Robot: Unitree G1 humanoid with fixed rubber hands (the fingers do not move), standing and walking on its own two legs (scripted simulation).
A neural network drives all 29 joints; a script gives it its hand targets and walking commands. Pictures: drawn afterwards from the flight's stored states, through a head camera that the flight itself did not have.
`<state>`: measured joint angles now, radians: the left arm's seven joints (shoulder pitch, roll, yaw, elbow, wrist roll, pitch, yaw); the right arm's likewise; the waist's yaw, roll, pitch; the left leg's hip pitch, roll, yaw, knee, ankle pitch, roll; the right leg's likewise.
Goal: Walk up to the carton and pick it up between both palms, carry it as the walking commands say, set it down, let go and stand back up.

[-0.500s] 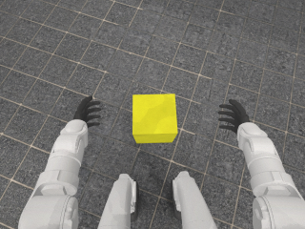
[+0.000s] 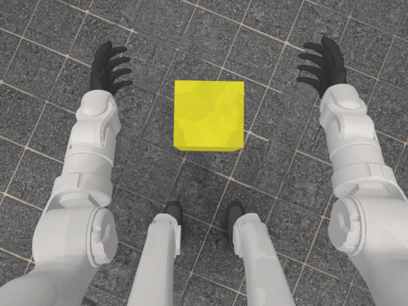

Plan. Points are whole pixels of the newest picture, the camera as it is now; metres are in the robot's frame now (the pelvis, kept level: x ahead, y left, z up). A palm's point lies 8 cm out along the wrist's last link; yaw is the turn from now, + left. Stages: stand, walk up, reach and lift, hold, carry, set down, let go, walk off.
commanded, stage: reach and lift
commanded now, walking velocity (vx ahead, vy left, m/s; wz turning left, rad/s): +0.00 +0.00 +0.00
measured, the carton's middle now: (208, 120) +0.50 +0.00 -0.54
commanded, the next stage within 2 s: none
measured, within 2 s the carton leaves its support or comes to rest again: neither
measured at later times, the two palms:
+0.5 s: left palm (124, 96) +0.50 +0.18 -0.19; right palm (304, 90) +0.51 -0.20 -0.19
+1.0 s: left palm (145, 110) +0.50 +0.17 -0.35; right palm (279, 108) +0.51 -0.20 -0.35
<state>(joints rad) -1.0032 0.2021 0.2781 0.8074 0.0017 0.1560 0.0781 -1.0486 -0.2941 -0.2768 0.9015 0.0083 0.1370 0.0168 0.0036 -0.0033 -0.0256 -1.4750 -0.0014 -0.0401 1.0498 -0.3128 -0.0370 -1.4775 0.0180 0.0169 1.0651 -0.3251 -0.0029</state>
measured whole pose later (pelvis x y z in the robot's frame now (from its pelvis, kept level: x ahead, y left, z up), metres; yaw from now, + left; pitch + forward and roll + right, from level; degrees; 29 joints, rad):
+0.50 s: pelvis -0.02 +0.01 -0.06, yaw +0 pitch +51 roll +0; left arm -1.16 0.17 0.38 0.87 0.10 0.13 0.08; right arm -1.23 -0.29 -0.38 0.99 -0.09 0.11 0.03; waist 0.00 0.00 -0.05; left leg -1.79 -0.02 -0.04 1.25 -0.35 -0.03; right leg -1.79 0.03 0.04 1.26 -0.36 0.02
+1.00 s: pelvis -0.03 +0.01 -0.20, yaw +1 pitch +51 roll +2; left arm -1.24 0.24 0.23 0.93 -0.08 0.11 0.14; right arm -1.30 -0.35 -0.20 1.01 0.08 0.10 -0.05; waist 0.00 0.01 0.02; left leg -2.18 -0.06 -0.05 1.83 -0.54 -0.06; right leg -2.19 0.05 0.05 1.85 -0.55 0.03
